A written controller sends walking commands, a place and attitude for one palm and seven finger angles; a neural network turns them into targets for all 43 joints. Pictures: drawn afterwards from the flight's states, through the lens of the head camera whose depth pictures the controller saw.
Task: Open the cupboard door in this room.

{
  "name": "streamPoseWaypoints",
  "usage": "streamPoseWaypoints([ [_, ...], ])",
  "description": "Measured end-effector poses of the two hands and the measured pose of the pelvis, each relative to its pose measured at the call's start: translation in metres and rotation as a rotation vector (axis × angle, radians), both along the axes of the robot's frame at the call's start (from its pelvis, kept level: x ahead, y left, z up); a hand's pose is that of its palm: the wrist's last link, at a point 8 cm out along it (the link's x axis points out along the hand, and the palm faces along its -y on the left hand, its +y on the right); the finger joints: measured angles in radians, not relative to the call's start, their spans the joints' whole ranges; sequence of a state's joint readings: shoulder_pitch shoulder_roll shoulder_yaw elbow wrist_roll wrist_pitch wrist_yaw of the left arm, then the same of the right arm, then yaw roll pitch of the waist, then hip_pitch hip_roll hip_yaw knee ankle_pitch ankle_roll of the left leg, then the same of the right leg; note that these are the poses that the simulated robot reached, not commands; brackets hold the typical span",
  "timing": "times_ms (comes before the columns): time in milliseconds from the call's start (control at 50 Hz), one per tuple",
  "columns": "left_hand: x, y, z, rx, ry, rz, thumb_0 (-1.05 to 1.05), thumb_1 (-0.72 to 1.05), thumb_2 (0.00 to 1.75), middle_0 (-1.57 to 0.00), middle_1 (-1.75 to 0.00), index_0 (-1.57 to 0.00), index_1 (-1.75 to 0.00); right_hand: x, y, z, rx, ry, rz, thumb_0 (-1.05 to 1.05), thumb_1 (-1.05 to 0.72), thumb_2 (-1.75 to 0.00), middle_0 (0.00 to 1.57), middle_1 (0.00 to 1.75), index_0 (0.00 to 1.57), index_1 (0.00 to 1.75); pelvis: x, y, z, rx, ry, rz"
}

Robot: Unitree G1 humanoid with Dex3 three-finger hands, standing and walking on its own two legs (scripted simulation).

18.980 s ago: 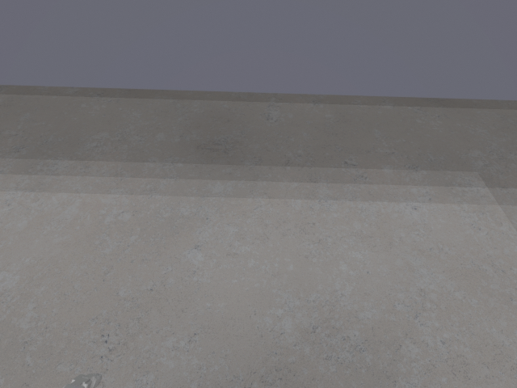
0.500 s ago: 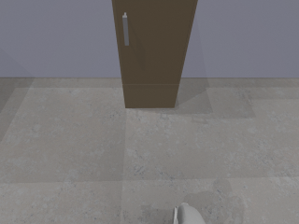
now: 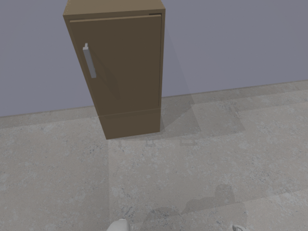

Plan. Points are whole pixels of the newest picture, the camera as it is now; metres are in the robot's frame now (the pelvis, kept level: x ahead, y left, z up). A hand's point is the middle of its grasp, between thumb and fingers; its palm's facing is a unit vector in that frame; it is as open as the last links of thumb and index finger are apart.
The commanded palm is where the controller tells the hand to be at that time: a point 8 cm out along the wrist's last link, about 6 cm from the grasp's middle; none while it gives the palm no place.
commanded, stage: turn to face it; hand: left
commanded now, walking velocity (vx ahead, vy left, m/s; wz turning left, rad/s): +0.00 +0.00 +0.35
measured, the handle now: (90, 60) +0.81 +0.36 -0.03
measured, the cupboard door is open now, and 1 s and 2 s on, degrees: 0 0 0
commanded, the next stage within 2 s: take the last steps up to it in 0.40 s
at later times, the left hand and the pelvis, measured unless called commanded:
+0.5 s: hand out of the picture +0.03 +0.21 -0.17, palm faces +0.20 -0.95 -0.26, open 7.4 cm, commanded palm none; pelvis +0.05 +0.02 +0.00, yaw +9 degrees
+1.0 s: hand out of the picture +0.08 +0.17 -0.17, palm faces +0.28 -0.93 -0.23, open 7.3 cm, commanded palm none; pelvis +0.11 -0.01 +0.00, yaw +13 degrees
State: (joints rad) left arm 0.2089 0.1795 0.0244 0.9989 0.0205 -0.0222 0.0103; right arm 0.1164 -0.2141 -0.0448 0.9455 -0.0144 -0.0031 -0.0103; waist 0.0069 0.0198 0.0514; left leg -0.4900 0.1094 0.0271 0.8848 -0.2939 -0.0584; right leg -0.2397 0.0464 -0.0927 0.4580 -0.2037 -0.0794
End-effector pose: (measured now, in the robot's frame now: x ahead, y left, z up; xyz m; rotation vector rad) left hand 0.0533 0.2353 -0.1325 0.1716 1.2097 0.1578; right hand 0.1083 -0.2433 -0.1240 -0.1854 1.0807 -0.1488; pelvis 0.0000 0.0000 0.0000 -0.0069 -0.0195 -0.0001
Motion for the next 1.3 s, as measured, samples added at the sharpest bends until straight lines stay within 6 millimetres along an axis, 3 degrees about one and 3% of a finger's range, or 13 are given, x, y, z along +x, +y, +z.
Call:
streamPoseWaypoints([
  [140,-0.003,0.015,-0.022,-0.052,0.043,0.104,0.00,0.91,0.90,-0.20,-0.30,-0.20,-0.30,0.010,0.043,-0.007,0.001,0.116,0.068,0.00,-0.91,-0.90,0.20,0.30,0.19,0.30,0.035,0.021,-0.004,-0.023,-0.009,0.062],
  [200,-0.011,0.019,-0.023,-0.060,0.097,0.127,0.00,0.91,0.90,-0.20,-0.30,-0.20,-0.30,0.010,0.051,-0.005,-0.010,0.145,0.057,-0.01,-0.93,-0.90,0.20,0.30,0.20,0.30,0.043,0.028,-0.002,-0.004,-0.006,0.066],
  [300,-0.024,0.025,-0.018,-0.042,0.172,0.142,0.00,0.91,0.90,-0.20,-0.30,-0.20,-0.30,0.007,0.052,-0.010,-0.007,0.190,0.056,-0.01,-0.94,-0.90,0.20,0.30,0.20,0.30,0.048,0.032,0.000,0.010,0.011,0.085],
  [460,-0.034,0.025,-0.007,0.022,0.162,0.191,0.00,0.91,0.90,-0.20,-0.30,-0.20,-0.30,0.003,0.038,-0.024,0.024,0.247,0.073,0.00,-0.92,-0.90,0.20,0.30,0.20,0.30,0.050,0.020,-0.002,0.008,0.009,0.139],
  [560,-0.041,0.024,-0.013,0.012,0.138,0.231,0.00,0.90,0.90,-0.20,-0.30,-0.20,-0.30,0.012,0.034,-0.024,-0.003,0.251,0.114,0.00,-0.91,-0.90,0.20,0.30,0.20,0.30,0.048,0.021,-0.006,0.003,-0.006,0.188],
  [660,-0.048,0.021,-0.025,-0.038,0.158,0.245,0.00,0.90,0.90,-0.20,-0.30,-0.20,-0.30,0.022,0.043,-0.021,-0.018,0.214,0.146,0.00,-0.91,-0.90,0.20,0.30,0.19,0.30,0.051,0.028,-0.010,0.014,-0.011,0.197],
  [740,-0.040,0.015,-0.017,-0.057,0.181,0.210,0.00,0.91,0.90,-0.20,-0.30,-0.19,-0.30,0.014,0.047,-0.015,0.006,0.206,0.126,0.00,-0.91,-0.90,0.20,0.30,0.20,0.30,0.057,0.026,-0.002,0.013,0.005,0.191],
  [820,-0.018,0.008,-0.006,-0.051,0.146,0.201,0.00,0.91,0.90,-0.20,-0.30,-0.20,-0.30,-0.002,0.042,-0.016,0.030,0.270,0.106,0.00,-0.90,-0.90,0.20,0.30,0.20,0.30,0.068,0.018,0.004,0.011,0.016,0.200],
  [940,0.012,-0.004,-0.004,0.003,0.085,0.221,0.01,0.92,0.90,-0.20,-0.30,-0.20,-0.30,-0.009,0.020,-0.037,0.063,0.382,0.082,0.00,-0.90,-0.90,0.20,0.30,0.20,0.30,0.095,-0.004,-0.006,0.028,0.005,0.211],
  [1020,0.009,-0.022,0.000,-0.002,0.100,0.287,0.00,0.91,0.90,-0.20,-0.30,-0.20,-0.30,0.021,0.010,-0.032,0.060,0.403,0.112,0.01,-0.90,-0.90,0.20,0.30,0.20,0.30,0.116,-0.011,-0.001,0.025,0.001,0.223],
  [1140,-0.009,-0.057,0.004,-0.079,0.246,0.328,0.00,0.91,0.90,-0.20,-0.30,-0.19,-0.30,0.106,0.011,-0.017,0.042,0.275,0.151,0.01,-0.91,-0.90,0.20,0.30,0.19,0.30,0.150,-0.008,0.009,0.024,0.013,0.230],
  [1220,-0.013,-0.072,0.003,-0.135,0.326,0.363,0.00,0.91,0.90,-0.20,-0.30,-0.20,-0.30,0.167,0.029,-0.012,0.030,0.210,0.198,0.01,-0.91,-0.90,0.19,0.30,0.19,0.30,0.174,0.002,0.008,0.014,0.018,0.239],
  [1300,-0.008,-0.072,-0.001,-0.178,0.393,0.402,0.00,0.90,0.90,-0.20,-0.30,-0.20,-0.30,0.230,0.061,-0.011,0.026,0.152,0.264,0.01,-0.91,-0.90,0.19,0.30,0.19,0.30,0.200,0.019,0.002,0.002,0.022,0.249],
])
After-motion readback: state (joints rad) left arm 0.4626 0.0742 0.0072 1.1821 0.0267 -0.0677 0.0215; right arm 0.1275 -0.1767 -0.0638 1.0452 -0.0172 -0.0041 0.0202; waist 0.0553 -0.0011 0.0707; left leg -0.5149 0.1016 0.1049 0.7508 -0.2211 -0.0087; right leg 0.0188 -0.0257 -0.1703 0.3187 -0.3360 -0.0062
